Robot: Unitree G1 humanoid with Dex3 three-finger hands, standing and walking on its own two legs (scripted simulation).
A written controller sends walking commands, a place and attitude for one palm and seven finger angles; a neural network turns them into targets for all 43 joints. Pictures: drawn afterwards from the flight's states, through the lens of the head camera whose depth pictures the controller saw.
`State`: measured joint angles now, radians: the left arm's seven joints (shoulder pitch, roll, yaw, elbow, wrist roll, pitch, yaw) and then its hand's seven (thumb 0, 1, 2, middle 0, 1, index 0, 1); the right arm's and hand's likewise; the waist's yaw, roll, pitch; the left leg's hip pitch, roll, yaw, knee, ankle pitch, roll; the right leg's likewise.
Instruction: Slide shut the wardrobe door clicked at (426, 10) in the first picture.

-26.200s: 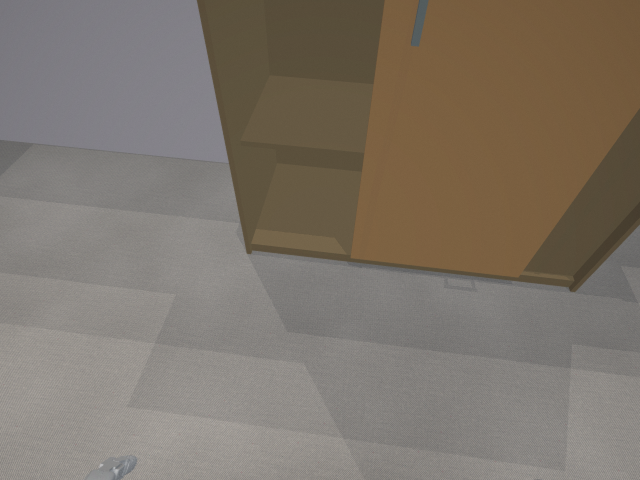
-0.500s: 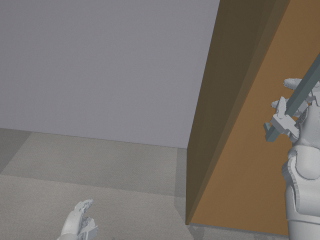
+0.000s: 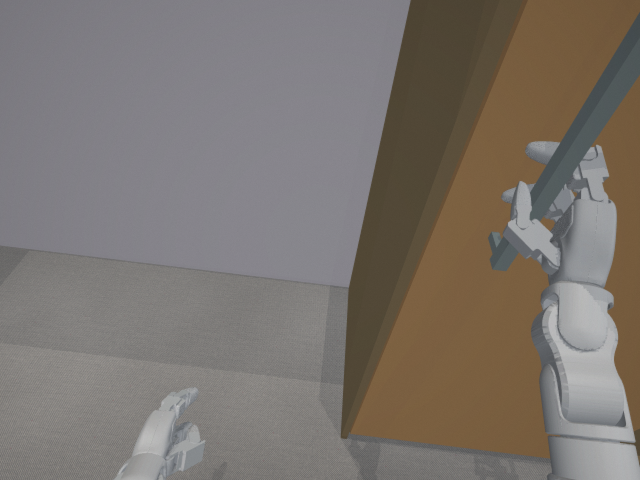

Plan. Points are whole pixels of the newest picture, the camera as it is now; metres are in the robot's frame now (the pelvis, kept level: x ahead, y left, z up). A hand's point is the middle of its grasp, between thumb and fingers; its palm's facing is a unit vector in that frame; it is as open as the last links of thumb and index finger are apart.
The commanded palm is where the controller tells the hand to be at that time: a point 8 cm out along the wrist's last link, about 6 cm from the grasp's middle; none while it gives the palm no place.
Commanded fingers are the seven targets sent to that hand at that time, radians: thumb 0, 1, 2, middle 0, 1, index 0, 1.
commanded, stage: stop walking and hold the door there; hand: right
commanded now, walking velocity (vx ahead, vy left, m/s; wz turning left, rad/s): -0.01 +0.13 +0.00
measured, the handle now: (562, 144) +0.37 -0.20 +0.29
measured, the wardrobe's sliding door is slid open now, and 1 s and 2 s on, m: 0.00 0.00 0.00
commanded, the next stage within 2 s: loosen the grip on the handle in 1.00 s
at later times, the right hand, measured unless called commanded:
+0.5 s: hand (511, 220) +0.33 -0.17 +0.22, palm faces +0.36 +0.92 -0.14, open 6.4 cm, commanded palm +0.30 -0.20 +0.21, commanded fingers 0.00 -0.90 -0.90 0.45 1.40 0.45 1.40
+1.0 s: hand (511, 219) +0.33 -0.17 +0.22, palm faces +0.37 +0.92 -0.15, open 6.3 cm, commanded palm +0.29 -0.20 +0.21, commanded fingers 0.00 -0.90 -0.90 0.45 1.40 0.45 1.40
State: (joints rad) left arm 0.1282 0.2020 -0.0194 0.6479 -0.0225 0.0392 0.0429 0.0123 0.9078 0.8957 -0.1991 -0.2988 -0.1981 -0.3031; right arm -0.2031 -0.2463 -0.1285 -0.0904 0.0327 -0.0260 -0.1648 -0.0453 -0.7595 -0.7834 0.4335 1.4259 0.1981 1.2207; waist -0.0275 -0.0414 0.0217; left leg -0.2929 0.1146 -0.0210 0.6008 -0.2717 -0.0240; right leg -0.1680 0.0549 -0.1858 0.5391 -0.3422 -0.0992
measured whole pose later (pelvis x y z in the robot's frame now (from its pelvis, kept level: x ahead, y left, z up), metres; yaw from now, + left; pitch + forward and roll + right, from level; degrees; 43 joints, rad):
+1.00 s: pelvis +0.00 +0.05 +0.01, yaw +0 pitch -1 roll +0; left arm 0.19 0.21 -0.02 0.68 -0.03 0.01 0.08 0.01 0.91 0.90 -0.20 -0.30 -0.20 -0.30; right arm -0.13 -0.32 -0.25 -0.06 0.08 -0.06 -0.17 -0.04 -0.74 -0.86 0.46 1.44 0.21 1.29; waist 0.02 -0.02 -0.01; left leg -0.23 0.01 -0.01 0.41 -0.17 -0.02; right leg -0.14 -0.04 -0.16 0.44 -0.28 -0.02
